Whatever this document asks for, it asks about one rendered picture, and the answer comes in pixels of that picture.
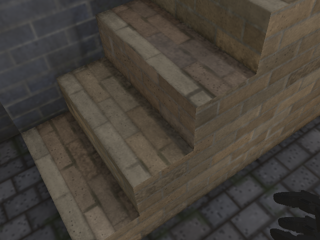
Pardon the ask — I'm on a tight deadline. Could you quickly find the right robot hand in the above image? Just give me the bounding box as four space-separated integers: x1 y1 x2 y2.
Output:
270 190 320 240

